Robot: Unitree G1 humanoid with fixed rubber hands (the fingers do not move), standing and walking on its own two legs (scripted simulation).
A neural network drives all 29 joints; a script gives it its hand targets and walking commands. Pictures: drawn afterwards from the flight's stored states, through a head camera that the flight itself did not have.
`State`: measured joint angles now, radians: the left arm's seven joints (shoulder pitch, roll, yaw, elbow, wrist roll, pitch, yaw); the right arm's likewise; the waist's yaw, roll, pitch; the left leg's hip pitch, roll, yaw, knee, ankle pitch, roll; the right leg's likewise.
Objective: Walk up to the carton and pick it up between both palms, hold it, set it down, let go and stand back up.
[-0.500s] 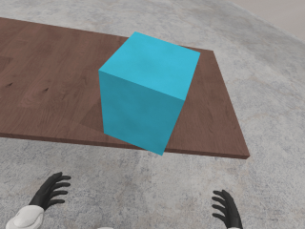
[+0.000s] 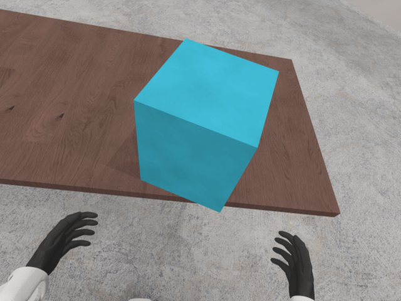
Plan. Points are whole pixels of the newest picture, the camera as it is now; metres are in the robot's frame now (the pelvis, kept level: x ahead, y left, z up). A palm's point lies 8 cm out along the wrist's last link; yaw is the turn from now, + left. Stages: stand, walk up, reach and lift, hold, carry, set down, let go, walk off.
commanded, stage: reach and lift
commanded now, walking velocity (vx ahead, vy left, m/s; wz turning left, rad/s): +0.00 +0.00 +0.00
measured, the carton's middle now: (203, 130) +0.44 +0.02 +0.07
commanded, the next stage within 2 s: none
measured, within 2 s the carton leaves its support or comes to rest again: neither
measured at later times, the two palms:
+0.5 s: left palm (46, 235) +0.20 +0.26 +0.03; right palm (293, 274) +0.17 -0.15 +0.04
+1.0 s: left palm (58, 184) +0.28 +0.26 +0.07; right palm (290, 224) +0.24 -0.14 +0.07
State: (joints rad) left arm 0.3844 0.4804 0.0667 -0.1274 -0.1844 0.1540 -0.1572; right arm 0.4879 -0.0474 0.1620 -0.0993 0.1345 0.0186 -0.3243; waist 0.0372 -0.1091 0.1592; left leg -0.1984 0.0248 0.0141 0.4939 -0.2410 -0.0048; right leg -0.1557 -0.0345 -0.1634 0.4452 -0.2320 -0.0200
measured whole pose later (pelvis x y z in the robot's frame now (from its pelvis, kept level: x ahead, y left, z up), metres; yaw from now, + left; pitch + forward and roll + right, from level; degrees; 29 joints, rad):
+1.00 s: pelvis +0.00 +0.00 +0.00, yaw +0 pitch -3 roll -1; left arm -0.05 0.52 0.07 -0.14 -0.32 0.46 -0.13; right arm 0.15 0.00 0.09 -0.26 0.20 0.43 -0.42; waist 0.05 -0.11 0.13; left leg -0.20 0.02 0.01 0.49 -0.24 0.00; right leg -0.15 -0.04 -0.16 0.44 -0.23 -0.02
